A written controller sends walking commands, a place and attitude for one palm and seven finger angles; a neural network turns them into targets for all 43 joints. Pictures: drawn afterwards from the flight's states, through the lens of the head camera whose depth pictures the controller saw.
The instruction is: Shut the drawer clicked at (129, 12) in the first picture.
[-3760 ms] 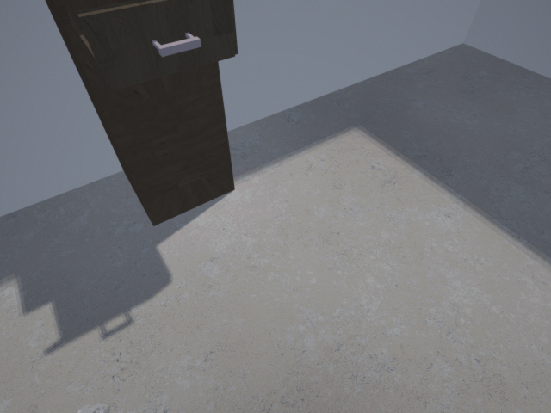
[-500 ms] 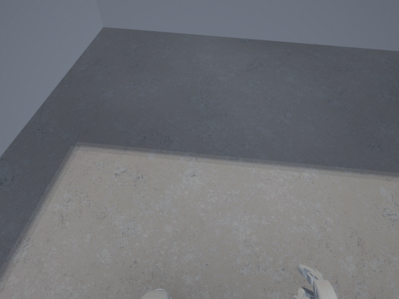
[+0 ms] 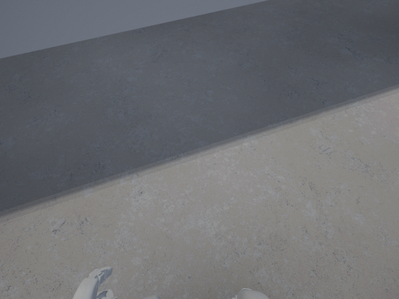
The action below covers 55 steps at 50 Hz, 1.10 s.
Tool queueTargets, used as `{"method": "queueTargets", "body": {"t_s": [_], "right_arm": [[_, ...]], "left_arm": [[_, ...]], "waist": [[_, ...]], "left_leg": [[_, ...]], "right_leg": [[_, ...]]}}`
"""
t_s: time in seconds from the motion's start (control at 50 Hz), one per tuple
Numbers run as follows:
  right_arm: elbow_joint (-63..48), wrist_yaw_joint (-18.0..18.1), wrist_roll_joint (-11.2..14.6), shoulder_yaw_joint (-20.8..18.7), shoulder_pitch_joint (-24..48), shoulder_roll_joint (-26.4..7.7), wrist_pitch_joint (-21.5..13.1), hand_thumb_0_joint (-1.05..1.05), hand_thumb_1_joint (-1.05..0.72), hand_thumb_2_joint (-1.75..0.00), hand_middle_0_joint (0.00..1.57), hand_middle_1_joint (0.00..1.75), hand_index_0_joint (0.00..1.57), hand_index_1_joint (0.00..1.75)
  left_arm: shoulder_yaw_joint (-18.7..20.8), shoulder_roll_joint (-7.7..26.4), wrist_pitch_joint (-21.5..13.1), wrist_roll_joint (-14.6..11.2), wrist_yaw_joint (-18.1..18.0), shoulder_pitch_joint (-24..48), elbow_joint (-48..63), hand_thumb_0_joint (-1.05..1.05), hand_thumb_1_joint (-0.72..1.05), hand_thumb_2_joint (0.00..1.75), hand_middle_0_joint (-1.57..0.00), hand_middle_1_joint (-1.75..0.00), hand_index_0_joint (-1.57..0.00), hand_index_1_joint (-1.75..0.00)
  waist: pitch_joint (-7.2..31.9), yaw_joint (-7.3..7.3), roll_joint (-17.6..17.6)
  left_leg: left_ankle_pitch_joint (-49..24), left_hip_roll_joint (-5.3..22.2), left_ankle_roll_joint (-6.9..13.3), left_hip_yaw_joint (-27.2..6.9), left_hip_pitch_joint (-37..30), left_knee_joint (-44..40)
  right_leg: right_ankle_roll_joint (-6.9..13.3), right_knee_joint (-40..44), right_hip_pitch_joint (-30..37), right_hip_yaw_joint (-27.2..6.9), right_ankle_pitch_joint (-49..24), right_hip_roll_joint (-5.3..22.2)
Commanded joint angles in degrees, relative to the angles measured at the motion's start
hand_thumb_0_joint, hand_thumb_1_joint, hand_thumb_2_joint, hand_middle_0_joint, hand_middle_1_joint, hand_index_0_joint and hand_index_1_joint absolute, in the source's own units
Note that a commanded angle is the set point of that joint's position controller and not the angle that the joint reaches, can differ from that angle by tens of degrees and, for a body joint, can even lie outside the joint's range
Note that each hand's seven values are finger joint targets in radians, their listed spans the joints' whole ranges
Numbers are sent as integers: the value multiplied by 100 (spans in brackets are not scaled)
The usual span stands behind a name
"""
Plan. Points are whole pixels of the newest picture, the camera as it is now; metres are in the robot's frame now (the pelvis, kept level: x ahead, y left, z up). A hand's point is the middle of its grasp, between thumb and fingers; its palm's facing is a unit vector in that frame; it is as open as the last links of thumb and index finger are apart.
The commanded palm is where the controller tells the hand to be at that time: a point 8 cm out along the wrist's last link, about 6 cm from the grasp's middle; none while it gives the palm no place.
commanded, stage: walk to a spot facing it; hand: left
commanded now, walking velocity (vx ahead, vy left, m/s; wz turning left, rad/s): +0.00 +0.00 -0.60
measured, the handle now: out of the picture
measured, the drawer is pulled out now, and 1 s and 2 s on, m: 0.21 0.21 0.21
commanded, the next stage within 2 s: turn to face it in 1.76 s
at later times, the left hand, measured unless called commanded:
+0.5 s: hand (108, 289) +0.16 +0.22 -0.15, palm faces -0.23 -0.95 -0.19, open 7.4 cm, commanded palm none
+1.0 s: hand (156, 270) +0.19 +0.12 -0.13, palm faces -0.56 -0.78 -0.27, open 7.4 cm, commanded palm none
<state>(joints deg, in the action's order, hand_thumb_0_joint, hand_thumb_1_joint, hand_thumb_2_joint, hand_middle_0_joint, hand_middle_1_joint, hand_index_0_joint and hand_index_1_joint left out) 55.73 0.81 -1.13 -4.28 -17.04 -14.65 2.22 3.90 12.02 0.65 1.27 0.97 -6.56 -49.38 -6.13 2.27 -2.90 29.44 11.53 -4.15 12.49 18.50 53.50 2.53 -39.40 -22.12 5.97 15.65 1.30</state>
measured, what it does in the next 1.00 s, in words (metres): steps on the spot, turning right: left foot, then right foot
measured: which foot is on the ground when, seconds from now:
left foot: up 0.00-0.34, down 0.36-0.82, up 0.84-1.00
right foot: down 0.00-0.36, up 0.38-0.80, down 0.82-1.00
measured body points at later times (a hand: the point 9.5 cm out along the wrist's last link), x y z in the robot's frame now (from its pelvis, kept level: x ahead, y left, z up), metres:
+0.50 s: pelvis +0.02 +0.05 +0.02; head +0.06 +0.07 +0.47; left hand +0.17 +0.28 -0.14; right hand +0.05 -0.21 -0.10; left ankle +0.05 +0.14 -0.72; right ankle -0.03 -0.08 -0.64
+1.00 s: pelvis -0.01 +0.01 +0.02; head +0.01 -0.03 +0.46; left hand +0.22 +0.16 -0.11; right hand -0.13 -0.23 -0.14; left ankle +0.07 +0.14 -0.65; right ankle -0.06 -0.07 -0.72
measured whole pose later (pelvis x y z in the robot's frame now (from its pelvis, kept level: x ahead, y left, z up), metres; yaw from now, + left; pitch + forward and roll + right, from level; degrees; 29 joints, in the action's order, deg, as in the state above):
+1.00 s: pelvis -0.01 +0.01 +0.02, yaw -36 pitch +0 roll +0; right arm 54.0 1.0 -1.2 -4.0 -12.3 -14.5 4.0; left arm 3.2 11.4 2.1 1.0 -0.2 -8.9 -51.2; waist -4.8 1.3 -2.5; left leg 24.2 7.2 -5.3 3.7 27.9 61.8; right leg 2.2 -31.5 -15.5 0.8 15.9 -1.1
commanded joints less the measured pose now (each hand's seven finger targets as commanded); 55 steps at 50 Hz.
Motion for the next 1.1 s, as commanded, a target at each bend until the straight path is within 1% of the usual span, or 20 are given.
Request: {"method": "queueTargets", "body": {"t_s": [0.0, 0.04, 0.08, 0.24, 0.3, 0.32, 0.34, 0.36, 0.4, 0.46, 0.52, 0.64, 0.72, 0.76, 0.78, 0.8, 0.82, 0.84, 0.92, 1.08], "right_arm": [[-752, 95, 20, -31, 528, -351, -129, 0, -90, -90, 20, 30, 20, 30], [-591, 70, -18, -7, 292, -280, -62, 0, -90, -90, 20, 30, 20, 30], [-559, 77, -12, 4, 218, -271, -39, 0, -90, -90, 20, 30, 20, 30], [-812, 85, 69, 20, 434, -238, -106, 0, -90, -90, 20, 30, 20, 30], [-704, 129, 85, 11, 12, -265, -181, 0, -90, -90, 20, 30, 20, 30], [-676, 152, 72, -12, -117, -456, -226, 0, -90, -90, 20, 30, 20, 30], [-797, 144, -13, -93, -23, -999, -259, 0, -90, -90, 20, 30, 20, 30], [-889, 120, -27, -123, 210, -1145, -225, 0, -90, -90, 20, 30, 20, 30], [-1040, 149, -50, -8, 744, -713, -278, 0, -90, -90, 20, 30, 20, 30], [-984, 154, -34, -9, 728, -590, -337, 0, -90, -90, 20, 30, 20, 30], [-790, 143, -17, -71, 247, -588, -330, 0, -90, -90, 20, 30, 20, 30], [-534, 76, -37, -173, -11, -744, -270, 0, -90, -90, 20, 30, 20, 30], [-448, 13, -42, -261, 75, -865, -240, 0, -90, -90, 20, 30, 20, 30], [-464, -2, -4, -257, 161, -835, -226, 0, -90, -90, 20, 30, 20, 30], [-547, -38, 46, -207, 45, -614, -204, 0, -90, -90, 20, 30, 20, 30], [-877, -61, 34, -45, 383, -159, -182, 0, -90, -90, 20, 30, 20, 30], [-999, 32, 41, -29, 693, -273, -80, 0, -90, -90, 20, 30, 20, 30], [-958, 75, 50, -21, 800, -219, -63, 0, -90, -90, 20, 30, 20, 30], [-632, 37, -2, -68, 529, -328, -12, 0, -90, -90, 20, 30, 20, 30], [-823, 41, 15, -20, 879, -345, -62, 0, -90, -90, 20, 30, 20, 30]], "left_arm": [[321, 1180, 2, -65, -231, -630, 193, 0, 90, 90, -20, -30, -20, -30], [248, 997, 10, -40, -236, -158, 321, 0, 90, 90, -20, -30, -20, -30], [245, 1046, -9, -23, -223, -176, 278, 0, 90, 90, -20, -30, -20, -30], [309, 1233, 90, 25, -166, -95, 334, 0, 90, 90, -20, -30, -20, -30], [299, 1139, 151, -32, -148, 93, 396, 0, 90, 90, -20, -30, -20, -30], [257, 912, 178, -61, -132, 74, 437, 0, 90, 90, -20, -30, -20, -30], [204, 555, 206, -109, -70, -153, 559, 0, 90, 90, -20, -30, -20, -30], [237, 644, 227, -17, -51, -218, 550, 0, 90, 90, -20, -30, -20, -30], [375, 847, 239, 54, 36, -238, 373, 0, 90, 90, -20, -30, -20, -30], [315, 598, 258, 22, 98, -432, 259, 0, 90, 90, -20, -30, -20, -30], [263, 479, 258, 0, 100, -180, 311, 0, 90, 90, -20, -30, -20, -30], [190, 340, 257, -10, 102, 98, 349, 0, 90, 90, -20, -30, -20, -30], [157, 344, 176, -12, 59, -75, 309, 0, 90, 90, -20, -30, -20, -30], [193, 500, 96, -11, 21, -519, 163, 0, 90, 90, -20, -30, -20, -30], [265, 983, 12, 30, -42, -899, 54, 0, 90, 90, -20, -30, -20, -30], [398, 1626, -35, 32, -133, -1258, -49, 0, 90, 90, -20, -30, -20, -30], [411, 1667, 18, -60, -191, -1461, -91, 0, 90, 90, -20, -30, -20, -30], [420, 1565, 26, -36, -228, -1142, -76, 0, 90, 90, -20, -30, -20, -30], [247, 1051, 32, -30, -207, -225, 200, 0, 90, 90, -20, -30, -20, -30], [283, 1229, 50, -6, -149, -494, 151, 0, 90, 90, -20, -30, -20, -30]], "waist": [[1134, -452, 1357], [1053, -185, 1004], [1061, -168, 988], [1030, -202, 1241], [1072, 24, 1185], [1082, 85, 540], [978, -14, -1212], [767, -41, -1667], [368, -263, -672], [660, -280, -418], [732, -45, -468], [730, 111, -817], [859, 28, -1024], [1077, -254, -654], [1308, -443, 477], [1220, -642, 2129], [1128, -772, 1546], [1033, -619, 1891], [750, -201, 1091], [800, -367, 1133]], "left_leg": [[-84, -171, -111, -1141, 1696, 1749], [-553, -250, -160, -1026, 1287, 1267], [-585, -360, -188, -983, 1148, 897], [-545, -758, -58, -929, 349, -823], [-1390, -877, 32, -831, -667, -2400], [-1514, -451, 179, -1243, -1234, -3142], [-1643, 950, 677, -2706, -1634, -3828], [-1336, 1761, 1091, -3161, -1010, -4141], [-1470, 1175, 1084, -2414, -281, -4068], [-2863, 725, 986, -1279, -1029, -3653], [-3782, 836, 1105, -988, -1574, -3428], [-4008, 1043, 1120, -556, -1591, -3249], [-4124, 1150, 956, -266, -1536, -2791], [-3788, 992, 572, 56, -1147, -1996], [-2719, 661, 210, 262, -63, -916], [559, -225, -90, 149, 1687, 427], [756, -230, -72, -764, 1728, 1133], [526, -242, -44, -1015, 1906, 1312], [-684, -336, -157, -1028, 1287, 1047], [-572, -690, -148, -1004, 973, -181]], "right_leg": [[903, 1678, 1832, -2197, -3289, 1664], [716, 1685, 1360, -1692, -3134, 1243], [748, 1670, 1302, -1704, -3165, 1183], [787, 1670, 874, -2423, -2187, 1027], [415, 1267, 416, -2469, -1879, 713], [136, 785, -101, -2177, -1210, 323], [-236, -413, -1164, -1396, 638, -485], [-439, -1851, -1225, -872, 1757, -421], [-518, -2957, -1046, -986, 1109, -140], [-649, -3037, -1161, -718, 693, 0], [-715, -2439, -1165, -478, 867, 122], [-651, -1151, -571, -137, 1111, 167], [-472, -84, 1, 89, 911, 8], [-329, 1282, 1015, 110, -293, -26], [-29, 1808, 2247, -829, -1544, 732], [616, 1820, 2814, -2735, -3910, 2136], [1009, 1713, 2246, -2651, -4403, 2366], [981, 1719, 2124, -2507, -3877, 1947], [661, 1820, 1276, -1707, -2646, 1158], [838, 1949, 1330, -2497, -1707, 1032]]}}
